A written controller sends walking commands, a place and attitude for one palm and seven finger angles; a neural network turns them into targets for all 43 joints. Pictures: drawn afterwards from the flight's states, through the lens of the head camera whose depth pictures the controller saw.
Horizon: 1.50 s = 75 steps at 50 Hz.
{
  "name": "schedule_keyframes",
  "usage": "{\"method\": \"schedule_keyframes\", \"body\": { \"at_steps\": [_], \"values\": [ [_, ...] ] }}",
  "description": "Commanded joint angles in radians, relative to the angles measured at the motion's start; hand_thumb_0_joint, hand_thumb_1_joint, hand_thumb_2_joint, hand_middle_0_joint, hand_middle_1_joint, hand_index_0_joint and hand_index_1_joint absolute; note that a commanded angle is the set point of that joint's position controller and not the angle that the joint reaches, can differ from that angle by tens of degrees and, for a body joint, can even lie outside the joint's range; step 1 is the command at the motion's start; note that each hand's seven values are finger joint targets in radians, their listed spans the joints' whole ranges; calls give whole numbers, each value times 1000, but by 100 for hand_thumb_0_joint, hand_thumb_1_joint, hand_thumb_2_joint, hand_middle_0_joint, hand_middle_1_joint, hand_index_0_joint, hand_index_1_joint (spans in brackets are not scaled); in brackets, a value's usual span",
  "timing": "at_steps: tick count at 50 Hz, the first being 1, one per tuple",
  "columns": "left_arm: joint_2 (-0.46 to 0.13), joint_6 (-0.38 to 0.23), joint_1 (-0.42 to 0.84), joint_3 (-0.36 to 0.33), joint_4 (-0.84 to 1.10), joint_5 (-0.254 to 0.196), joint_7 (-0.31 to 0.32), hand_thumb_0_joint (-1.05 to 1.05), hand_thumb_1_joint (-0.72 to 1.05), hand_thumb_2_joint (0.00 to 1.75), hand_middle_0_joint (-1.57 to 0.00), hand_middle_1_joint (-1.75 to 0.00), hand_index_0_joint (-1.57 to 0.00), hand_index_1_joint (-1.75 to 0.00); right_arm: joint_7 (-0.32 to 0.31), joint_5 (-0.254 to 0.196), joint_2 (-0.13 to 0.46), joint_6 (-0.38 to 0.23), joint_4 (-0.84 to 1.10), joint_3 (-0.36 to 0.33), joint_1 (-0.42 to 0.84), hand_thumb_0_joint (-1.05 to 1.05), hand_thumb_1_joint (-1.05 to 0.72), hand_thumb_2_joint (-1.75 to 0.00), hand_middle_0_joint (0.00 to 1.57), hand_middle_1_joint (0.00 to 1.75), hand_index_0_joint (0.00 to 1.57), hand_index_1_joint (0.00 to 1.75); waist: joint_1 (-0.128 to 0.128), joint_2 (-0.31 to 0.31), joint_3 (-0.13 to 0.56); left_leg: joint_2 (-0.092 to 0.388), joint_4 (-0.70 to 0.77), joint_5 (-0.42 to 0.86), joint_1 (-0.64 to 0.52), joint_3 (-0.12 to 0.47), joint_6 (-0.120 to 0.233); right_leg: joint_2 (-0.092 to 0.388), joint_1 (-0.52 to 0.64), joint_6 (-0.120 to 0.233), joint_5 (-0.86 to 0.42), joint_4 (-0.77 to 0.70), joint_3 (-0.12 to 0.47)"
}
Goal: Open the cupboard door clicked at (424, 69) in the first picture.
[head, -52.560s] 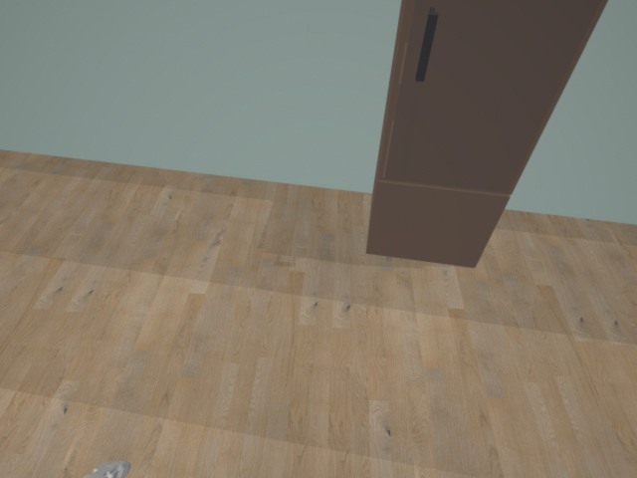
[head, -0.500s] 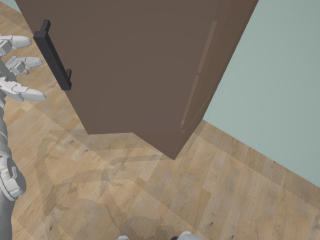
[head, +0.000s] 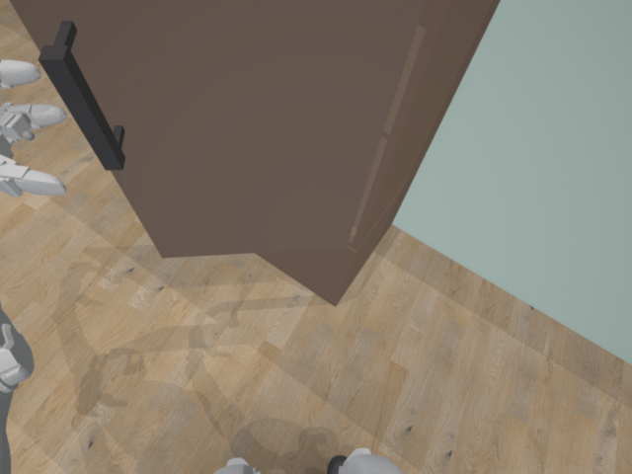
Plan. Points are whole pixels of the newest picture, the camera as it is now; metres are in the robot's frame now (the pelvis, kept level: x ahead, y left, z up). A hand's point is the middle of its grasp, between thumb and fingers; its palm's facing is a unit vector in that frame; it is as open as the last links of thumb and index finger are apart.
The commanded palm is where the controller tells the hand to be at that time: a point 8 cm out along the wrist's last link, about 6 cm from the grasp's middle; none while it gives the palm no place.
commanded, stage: slide the fingers in behind the handle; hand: left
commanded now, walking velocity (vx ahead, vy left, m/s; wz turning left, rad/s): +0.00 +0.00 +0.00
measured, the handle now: (93, 103) +0.52 +0.24 +0.13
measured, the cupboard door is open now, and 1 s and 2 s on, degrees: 40 40 40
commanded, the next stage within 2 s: close the thumb around the handle in 1.44 s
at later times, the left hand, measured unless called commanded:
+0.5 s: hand (65, 143) +0.46 +0.25 +0.13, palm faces +0.04 -1.00 +0.02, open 14.0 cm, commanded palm +0.43 +0.30 +0.13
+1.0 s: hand (106, 137) +0.47 +0.22 +0.13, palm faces +0.04 -1.00 +0.01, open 14.0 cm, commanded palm +0.44 +0.27 +0.13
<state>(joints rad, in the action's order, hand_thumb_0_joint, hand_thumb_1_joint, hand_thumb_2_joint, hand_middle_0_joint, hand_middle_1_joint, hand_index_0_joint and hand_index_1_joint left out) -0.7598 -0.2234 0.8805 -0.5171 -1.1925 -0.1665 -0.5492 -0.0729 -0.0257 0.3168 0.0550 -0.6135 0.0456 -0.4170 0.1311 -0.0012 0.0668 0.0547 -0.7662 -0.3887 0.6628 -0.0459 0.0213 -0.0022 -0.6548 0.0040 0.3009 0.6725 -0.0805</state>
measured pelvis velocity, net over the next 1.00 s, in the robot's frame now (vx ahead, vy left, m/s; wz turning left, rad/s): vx -0.01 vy -0.01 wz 0.00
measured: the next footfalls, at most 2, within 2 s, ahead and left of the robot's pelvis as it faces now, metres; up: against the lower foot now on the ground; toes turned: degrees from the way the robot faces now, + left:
none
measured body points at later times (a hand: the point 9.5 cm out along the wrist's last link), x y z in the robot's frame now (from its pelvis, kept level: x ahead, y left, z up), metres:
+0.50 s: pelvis +0.00 +0.00 +0.00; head +0.07 +0.01 +0.45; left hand +0.45 +0.31 +0.13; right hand +0.06 -0.26 -0.11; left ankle -0.02 +0.10 -0.71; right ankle +0.01 -0.12 -0.71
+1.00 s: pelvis -0.01 -0.01 +0.00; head +0.07 +0.00 +0.45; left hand +0.46 +0.27 +0.13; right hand +0.02 -0.28 -0.11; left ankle -0.02 +0.10 -0.71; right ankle +0.01 -0.12 -0.71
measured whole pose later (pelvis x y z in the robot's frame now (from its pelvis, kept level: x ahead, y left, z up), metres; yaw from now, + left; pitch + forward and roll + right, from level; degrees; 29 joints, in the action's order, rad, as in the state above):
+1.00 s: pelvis -0.01 -0.01 +0.00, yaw +0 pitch +13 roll -1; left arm -0.54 -0.25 0.85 -0.41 -1.12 -0.16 -0.33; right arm -0.06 -0.02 0.29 0.01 -0.64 0.04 -0.41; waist 0.11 -0.02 0.07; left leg 0.05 -0.73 -0.37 0.59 -0.05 0.01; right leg 0.00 -0.60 0.01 0.30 0.67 -0.07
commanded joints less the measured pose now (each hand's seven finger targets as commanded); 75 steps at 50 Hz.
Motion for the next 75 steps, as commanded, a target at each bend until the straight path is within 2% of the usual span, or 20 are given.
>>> {"method": "schedule_keyframes", "body": {
  "at_steps": [1, 5, 10, 15, 20, 25, 28, 32, 33, 38, 41, 47, 49, 53, 54, 58, 63, 67, 71, 75],
  "values": [
    [-261, -57, 339, -22, 271, -29, 20, 0, -50, 30, -30, -120, -30, -120, 1, 3, 167, -25, 71, -68, -130, 0, -90, -90, 20, 30, 20, 30, -19, -173, 454, -22, 62, 501, -339, 68, 8, -36, 179, 15, -354, -24, 36],
    [-232, -53, 293, -36, 307, -40, 68, 0, -50, 30, -30, -120, -30, -120, 13, 1, 162, -23, 85, -71, -117, 0, -90, -90, 20, 30, 20, 30, -26, -117, 416, -16, 70, 524, -326, 68, 5, -40, 192, 13, -368, -26, 31],
    [-220, -58, 279, -41, 387, -25, 114, 0, -50, 30, -30, -120, -30, -120, 18, 1, 152, -29, 102, -73, -102, 0, -90, -90, 20, 30, 20, 30, -45, -159, 442, -15, 76, 576, -362, 70, -1, -37, 219, 16, -387, -19, 33],
    [-138, -63, 310, 11, 373, -33, 130, 0, -50, 30, -30, -120, -30, -120, 17, -1, 146, -37, 91, -69, -84, 0, -90, -90, 20, 30, 20, 30, -18, -117, 386, -13, 83, 510, -347, 67, 1, -38, 206, 14, -361, -32, 33],
    [-74, -63, 337, 63, 383, -28, 142, 0, -50, 30, -30, -120, -30, -120, 12, 0, 139, -52, 81, -67, -72, 0, -90, -90, 20, 30, 20, 30, -18, -156, 386, -15, 91, 493, -377, 75, -5, -32, 188, 17, -331, -37, 31],
    [-89, -60, 355, 48, 302, -25, 163, 0, -50, 30, -30, -120, -30, -120, 7, -1, 142, -55, 71, -60, -67, 0, -90, -90, 20, 30, 20, 30, -11, -65, 336, -27, 104, 379, -280, 64, 7, -27, 226, 17, -320, -41, 37],
    [-84, -80, 392, 59, 347, -10, 178, 0, -50, 30, -30, -120, -30, -120, 7, 2, 138, -62, 72, -62, -65, 0, -90, -90, 20, 30, 20, 30, -19, -130, 387, -30, 99, 400, -318, 64, 4, -25, 226, 18, -323, -35, 43],
    [-52, -98, 392, 80, 334, -16, 190, 0, -50, 30, -30, -120, -30, -120, 8, 1, 134, -65, 72, -59, -65, 0, -90, -90, 20, 30, 20, 30, -8, -80, 371, -32, 100, 358, -290, 56, 11, -26, 245, 17, -317, -39, 45],
    [-99, -98, 385, 40, 319, -11, 193, 0, -50, 30, -30, -120, -30, -120, 6, 1, 137, -66, 67, -62, -62, 0, -90, -90, 20, 30, 20, 30, -20, -89, 374, -32, 103, 334, -271, 53, 10, -25, 257, 15, -310, -42, 51],
    [-121, -92, 387, 35, 302, 1, 200, 0, -50, 30, -30, -120, -30, -120, 2, -2, 139, -67, 71, -59, -64, 0, -90, -90, 20, 30, 20, 30, -24, -86, 374, -37, 110, 311, -242, 47, 15, -21, 279, 15, -311, -43, 59],
    [-100, -101, 404, 54, 319, 12, 209, 0, -50, 30, -30, -120, -30, -120, 4, 0, 135, -73, 68, -62, -69, 0, -90, -90, 20, 30, 20, 30, -21, -120, 385, -37, 109, 299, -259, 46, 14, -22, 264, 16, -292, -46, 60],
    [-22, -96, 398, 90, 287, -16, 216, 0, -50, 30, -30, -120, -30, -120, 7, -1, 135, -77, 55, -65, -80, 0, -90, -90, 20, 30, 20, 30, -1, -60, 369, -34, 108, 305, -257, 44, 17, -26, 261, 13, -304, -52, 54],
    [-44, -84, 405, 77, 262, -7, 223, 0, -50, 30, -30, -120, -30, -120, 8, -1, 138, -78, 51, -65, -81, 0, -90, -90, 20, 30, 20, 30, -3, -50, 351, -37, 114, 267, -222, 40, 18, -23, 267, 9, -286, -56, 62],
    [-96, -99, 395, 40, 315, 17, 243, 0, -50, 30, -30, -120, -30, -120, 13, 3, 133, -77, 62, -66, -84, 0, -90, -90, 20, 30, 20, 30, -29, -89, 408, -39, 107, 319, -239, 36, 18, -21, 303, 13, -336, -40, 69],
    [-60, -105, 399, 71, 324, 20, 243, 0, -50, 30, -30, -120, -30, -120, 15, 2, 127, -77, 62, -64, -82, 0, -90, -90, 20, 30, 20, 30, -22, -107, 405, -40, 108, 334, -252, 35, 16, -22, 297, 14, -347, -39, 66],
    [-45, -102, 386, 67, 287, 6, 241, 0, -50, 30, -30, -120, -30, -120, 15, 0, 132, -76, 61, -67, -82, 0, -90, -90, 20, 30, 20, 30, -13, -51, 375, -37, 109, 306, -236, 34, 19, -26, 288, 11, -331, -46, 65],
    [-85, -104, 387, 38, 325, 5, 236, 0, -50, 30, -30, -120, -30, -120, 11, 1, 133, -75, 66, -67, -79, 0, -90, -90, 20, 30, 20, 30, -30, -83, 413, -41, 108, 339, -249, 31, 19, -22, 318, 13, -368, -38, 69],
    [-3, -115, 377, 97, 364, 3, 235, 0, -50, 30, -30, -120, -30, -120, 14, 0, 120, -77, 71, -68, -71, 0, -90, -90, 20, 30, 20, 30, -20, -108, 401, -36, 101, 385, -297, 34, 17, -27, 279, 16, -378, -36, 58],
    [-10, -97, 357, 79, 328, -12, 234, 0, -50, 30, -30, -120, -30, -120, 11, -2, 130, -76, 64, -70, -67, 0, -90, -90, 20, 30, 20, 30, -24, -64, 377, -35, 114, 351, -276, 41, 13, -26, 279, 16, -349, -43, 52],
    [15, -92, 364, 102, 350, -5, 240, 0, -50, 30, -30, -120, -30, -120, 13, 1, 125, -78, 61, -68, -66, 0, -90, -90, 20, 30, 20, 30, -25, -96, 385, -32, 112, 406, -313, 49, 8, -26, 262, 19, -367, -38, 45]
  ]
}}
